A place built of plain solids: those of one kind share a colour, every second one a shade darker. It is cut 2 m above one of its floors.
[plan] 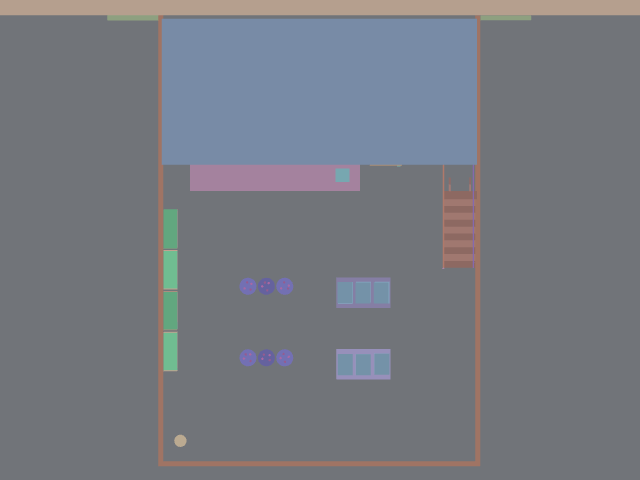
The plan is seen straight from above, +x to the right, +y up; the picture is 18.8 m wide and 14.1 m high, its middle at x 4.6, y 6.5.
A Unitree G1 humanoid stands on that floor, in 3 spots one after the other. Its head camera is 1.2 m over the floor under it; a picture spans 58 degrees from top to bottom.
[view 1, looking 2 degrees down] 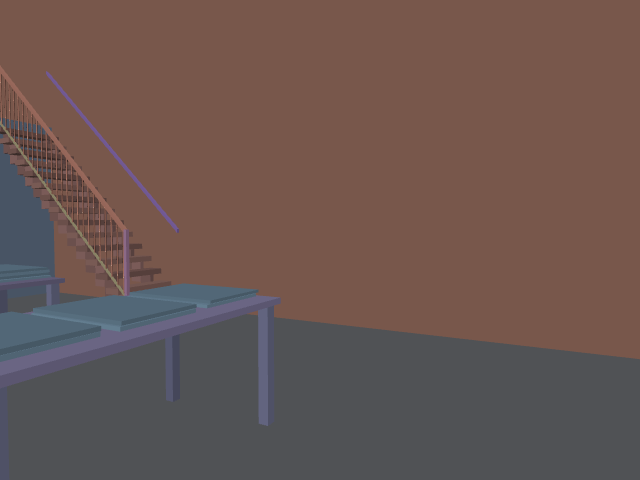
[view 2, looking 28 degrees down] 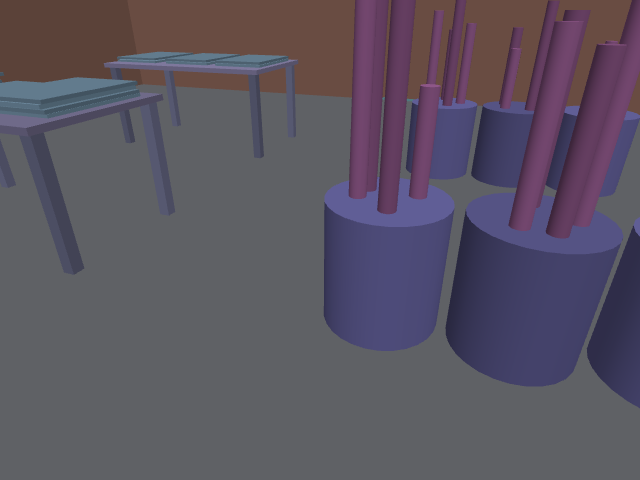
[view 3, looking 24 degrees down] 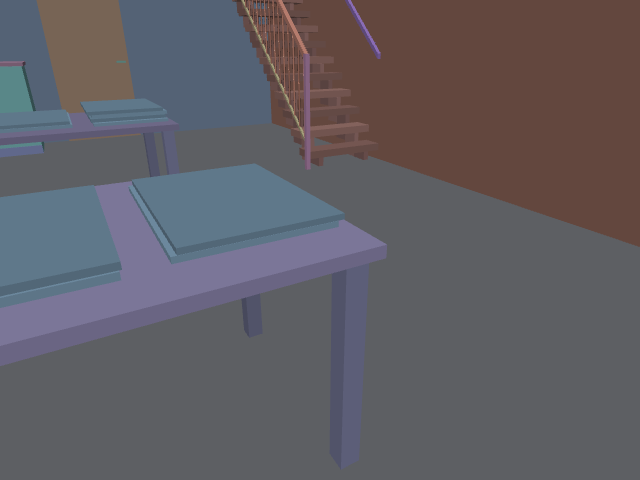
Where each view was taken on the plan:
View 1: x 4.45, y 1.00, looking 27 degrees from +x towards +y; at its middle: wall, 5.29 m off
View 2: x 3.28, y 6.70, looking -70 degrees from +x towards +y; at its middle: ground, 2.56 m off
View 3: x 6.05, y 1.65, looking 60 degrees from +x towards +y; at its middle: top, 1.08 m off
